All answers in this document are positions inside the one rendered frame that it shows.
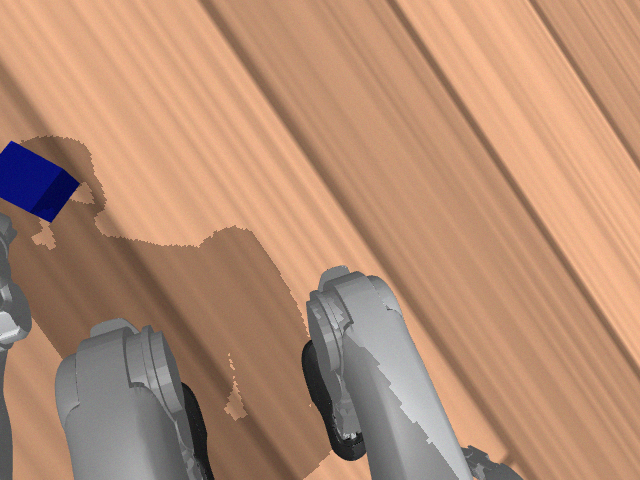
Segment left robot foot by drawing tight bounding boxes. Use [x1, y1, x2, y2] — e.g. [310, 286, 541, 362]
[181, 382, 215, 480]

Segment left robot arm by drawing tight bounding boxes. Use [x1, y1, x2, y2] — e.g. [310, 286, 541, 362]
[0, 212, 32, 480]

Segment cube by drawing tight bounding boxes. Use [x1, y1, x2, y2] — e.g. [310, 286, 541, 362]
[0, 141, 80, 223]

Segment right robot hand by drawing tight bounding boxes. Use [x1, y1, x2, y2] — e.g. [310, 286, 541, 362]
[461, 445, 524, 480]

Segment right robot foot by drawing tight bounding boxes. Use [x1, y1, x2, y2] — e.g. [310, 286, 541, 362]
[302, 340, 366, 461]

